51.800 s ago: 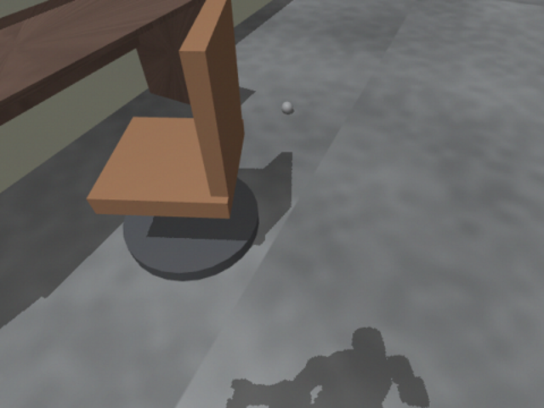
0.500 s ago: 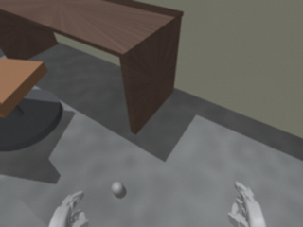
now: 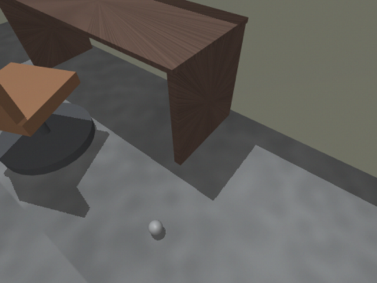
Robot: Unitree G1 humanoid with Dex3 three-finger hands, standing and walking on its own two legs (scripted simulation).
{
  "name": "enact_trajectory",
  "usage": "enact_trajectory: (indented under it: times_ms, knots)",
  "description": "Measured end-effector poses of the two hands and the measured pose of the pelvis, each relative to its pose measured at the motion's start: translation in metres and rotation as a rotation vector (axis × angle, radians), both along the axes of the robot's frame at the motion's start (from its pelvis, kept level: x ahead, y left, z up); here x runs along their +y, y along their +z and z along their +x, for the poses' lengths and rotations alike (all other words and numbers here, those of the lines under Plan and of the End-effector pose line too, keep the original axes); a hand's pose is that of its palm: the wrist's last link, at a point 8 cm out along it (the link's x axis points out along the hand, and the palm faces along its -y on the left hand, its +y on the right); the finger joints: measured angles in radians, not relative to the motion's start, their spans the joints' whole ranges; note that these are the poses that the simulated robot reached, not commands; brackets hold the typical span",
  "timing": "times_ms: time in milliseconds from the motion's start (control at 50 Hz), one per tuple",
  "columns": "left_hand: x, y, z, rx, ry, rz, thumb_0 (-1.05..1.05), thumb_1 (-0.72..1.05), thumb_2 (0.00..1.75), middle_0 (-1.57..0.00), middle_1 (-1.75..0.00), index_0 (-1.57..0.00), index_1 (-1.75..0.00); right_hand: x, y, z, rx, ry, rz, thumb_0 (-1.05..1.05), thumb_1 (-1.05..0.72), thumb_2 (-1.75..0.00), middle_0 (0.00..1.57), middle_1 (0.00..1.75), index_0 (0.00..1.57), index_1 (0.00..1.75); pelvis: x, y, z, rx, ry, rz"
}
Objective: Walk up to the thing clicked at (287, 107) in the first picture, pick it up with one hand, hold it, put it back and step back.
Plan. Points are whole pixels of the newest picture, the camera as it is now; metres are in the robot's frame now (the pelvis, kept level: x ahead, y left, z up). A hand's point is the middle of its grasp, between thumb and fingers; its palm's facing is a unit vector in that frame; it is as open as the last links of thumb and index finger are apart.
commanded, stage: stand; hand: left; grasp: from above
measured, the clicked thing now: (155, 227) +0.48 +0.20 -0.72
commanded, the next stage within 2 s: none
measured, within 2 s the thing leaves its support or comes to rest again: neither
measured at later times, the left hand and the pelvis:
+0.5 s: hand out of the picture +0.05 +0.24 -0.14, palm faces +0.04 -0.94 -0.34, open 7.3 cm; pelvis +0.00 +0.00 +0.02, yaw +0 degrees
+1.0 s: hand out of the picture +0.06 +0.24 -0.14, palm faces +0.02 -0.94 -0.34, open 7.3 cm; pelvis +0.00 -0.01 +0.02, yaw +0 degrees
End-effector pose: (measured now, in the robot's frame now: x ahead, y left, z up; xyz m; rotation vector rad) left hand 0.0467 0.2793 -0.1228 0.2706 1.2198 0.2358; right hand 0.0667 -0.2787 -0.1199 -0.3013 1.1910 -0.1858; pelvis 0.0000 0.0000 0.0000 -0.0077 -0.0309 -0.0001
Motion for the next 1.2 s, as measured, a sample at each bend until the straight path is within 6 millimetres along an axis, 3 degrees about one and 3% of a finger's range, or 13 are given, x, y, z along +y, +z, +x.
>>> enact_trajectory:
  times_ms: [100, 220, 860, 1200]
  knots:
    - [-0.001, 0.002, -0.014, 0.053, 0.019, -0.011, 0.0, 0.91, 0.9, -0.2, -0.3, -0.21, -0.3, 0.006, 0.002, -0.004, 0.026, -0.012, 0.017, 0.0, -0.9, -0.9, 0.2, 0.3, 0.2, 0.3, 0.001, 0.007, 0.001, -0.018, 0.002, 0.0]
    - [0.0, 0.007, -0.018, 0.069, 0.026, -0.009, 0.0, 0.91, 0.9, -0.2, -0.3, -0.21, -0.3, 0.01, 0.004, -0.002, 0.031, -0.014, 0.03, 0.0, -0.9, -0.9, 0.2, 0.3, 0.2, 0.3, 0.002, 0.013, 0.0, -0.033, 0.005, 0.002]
    - [0.003, 0.018, 0.001, 0.056, 0.006, 0.007, 0.0, 0.91, 0.9, -0.2, -0.3, -0.21, -0.3, -0.014, 0.011, -0.011, 0.072, -0.025, 0.008, 0.0, -0.9, -0.9, 0.2, 0.3, 0.2, 0.3, -0.006, 0.019, -0.001, -0.031, 0.005, 0.005]
    - [0.0, 0.02, 0.013, 0.046, 0.006, 0.007, 0.0, 0.91, 0.9, -0.2, -0.3, -0.21, -0.3, -0.019, 0.012, 0.005, 0.054, -0.01, 0.008, 0.0, -0.9, -0.9, 0.2, 0.3, 0.2, 0.3, -0.011, 0.02, 0.006, -0.023, 0.004, 0.005]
